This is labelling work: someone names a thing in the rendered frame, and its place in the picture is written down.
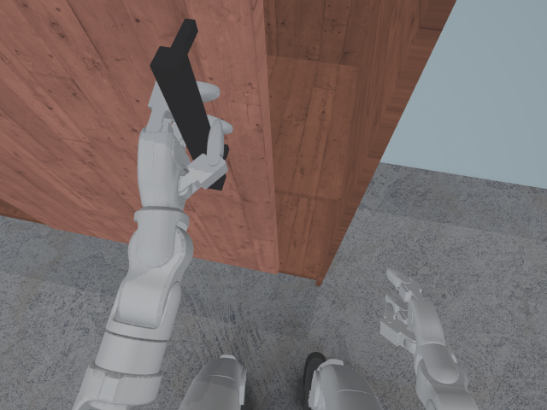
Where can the handle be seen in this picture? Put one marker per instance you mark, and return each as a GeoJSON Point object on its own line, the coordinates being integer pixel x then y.
{"type": "Point", "coordinates": [172, 70]}

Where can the left robot forearm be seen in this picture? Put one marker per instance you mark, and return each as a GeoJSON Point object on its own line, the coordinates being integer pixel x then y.
{"type": "Point", "coordinates": [127, 370]}

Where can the right robot forearm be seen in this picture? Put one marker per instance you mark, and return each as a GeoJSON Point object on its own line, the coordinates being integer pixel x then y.
{"type": "Point", "coordinates": [440, 383]}

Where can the right robot hand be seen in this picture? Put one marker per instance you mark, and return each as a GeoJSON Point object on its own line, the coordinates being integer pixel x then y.
{"type": "Point", "coordinates": [417, 323]}

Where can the robot right foot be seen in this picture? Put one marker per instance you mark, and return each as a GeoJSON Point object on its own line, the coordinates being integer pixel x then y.
{"type": "Point", "coordinates": [312, 363]}

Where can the left robot hand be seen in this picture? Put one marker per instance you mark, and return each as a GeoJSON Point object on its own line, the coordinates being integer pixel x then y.
{"type": "Point", "coordinates": [162, 154]}

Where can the robot right shin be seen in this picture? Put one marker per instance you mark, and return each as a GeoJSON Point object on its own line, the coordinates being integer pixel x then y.
{"type": "Point", "coordinates": [328, 362]}

